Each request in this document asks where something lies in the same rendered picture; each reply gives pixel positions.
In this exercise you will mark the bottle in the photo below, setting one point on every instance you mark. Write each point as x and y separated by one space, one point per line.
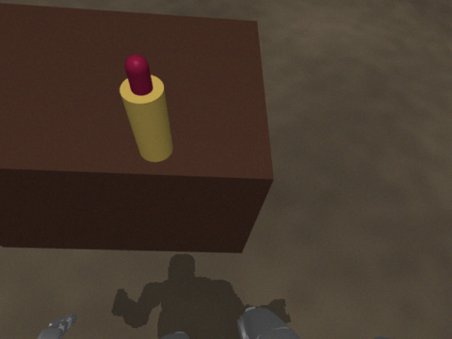
144 99

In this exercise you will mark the left robot hand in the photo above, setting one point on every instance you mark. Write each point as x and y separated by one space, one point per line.
58 327

